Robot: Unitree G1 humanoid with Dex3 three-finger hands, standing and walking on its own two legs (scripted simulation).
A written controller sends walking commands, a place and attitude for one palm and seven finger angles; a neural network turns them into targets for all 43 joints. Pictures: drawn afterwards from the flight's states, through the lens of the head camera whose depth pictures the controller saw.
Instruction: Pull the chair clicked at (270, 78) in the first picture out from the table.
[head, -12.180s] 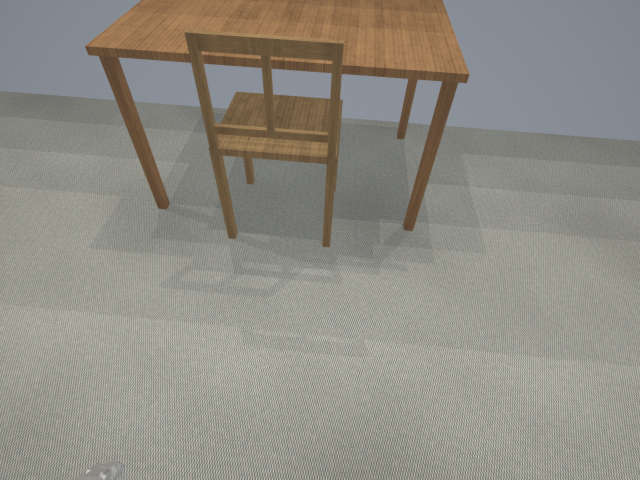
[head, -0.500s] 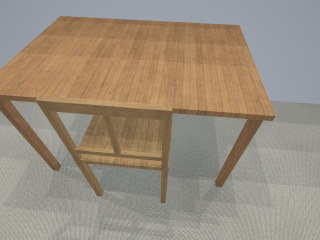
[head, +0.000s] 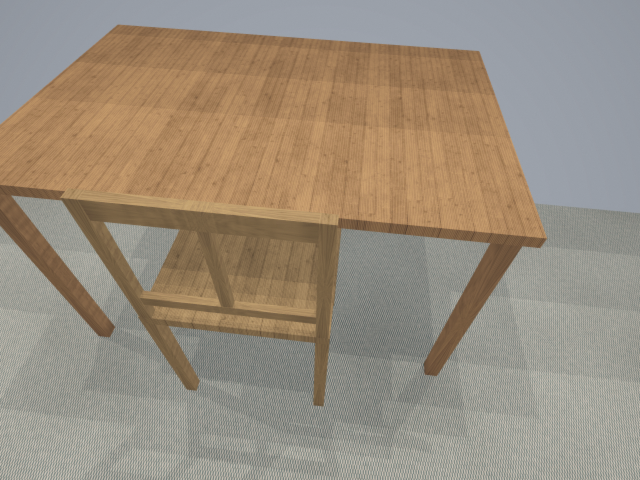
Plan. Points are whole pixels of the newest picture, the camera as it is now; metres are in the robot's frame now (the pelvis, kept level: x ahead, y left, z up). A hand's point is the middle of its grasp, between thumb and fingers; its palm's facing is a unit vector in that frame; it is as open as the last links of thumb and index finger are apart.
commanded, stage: look again from close up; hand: left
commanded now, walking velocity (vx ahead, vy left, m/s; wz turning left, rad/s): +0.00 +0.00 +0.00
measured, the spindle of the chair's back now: (217, 270) +0.47 +0.22 -0.11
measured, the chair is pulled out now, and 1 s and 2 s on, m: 0.00 0.00 0.00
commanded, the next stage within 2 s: raise the hand toward the chair's back in 0.68 s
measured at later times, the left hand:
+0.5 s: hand out of the picture -0.01 +0.16 -0.18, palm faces +0.03 -0.98 -0.19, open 7.4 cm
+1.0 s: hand (187, 434) +0.18 +0.17 -0.03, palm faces +0.17 -0.98 -0.07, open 7.7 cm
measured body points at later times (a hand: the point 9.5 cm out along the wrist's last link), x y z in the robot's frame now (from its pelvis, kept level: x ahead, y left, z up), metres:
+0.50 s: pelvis +0.00 -0.01 +0.00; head +0.01 +0.00 +0.45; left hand -0.01 +0.22 -0.16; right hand +0.00 -0.23 -0.16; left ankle -0.02 +0.11 -0.74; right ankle -0.04 -0.11 -0.74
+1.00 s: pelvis -0.03 -0.01 -0.03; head -0.02 -0.02 +0.42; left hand +0.16 +0.22 -0.02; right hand +0.09 -0.27 -0.13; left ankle -0.02 +0.11 -0.74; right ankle -0.04 -0.11 -0.74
